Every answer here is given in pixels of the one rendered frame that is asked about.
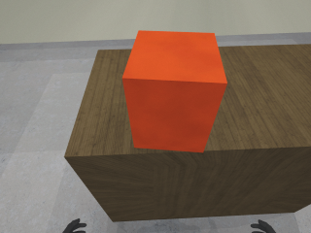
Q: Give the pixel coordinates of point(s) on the right robot hand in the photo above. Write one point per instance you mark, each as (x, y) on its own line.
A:
(264, 226)

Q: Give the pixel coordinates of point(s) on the carton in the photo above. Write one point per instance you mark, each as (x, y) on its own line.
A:
(174, 83)

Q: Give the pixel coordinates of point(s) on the pedestal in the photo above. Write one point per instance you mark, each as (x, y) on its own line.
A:
(257, 159)

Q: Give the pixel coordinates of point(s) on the left robot hand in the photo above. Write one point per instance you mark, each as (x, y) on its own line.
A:
(75, 225)

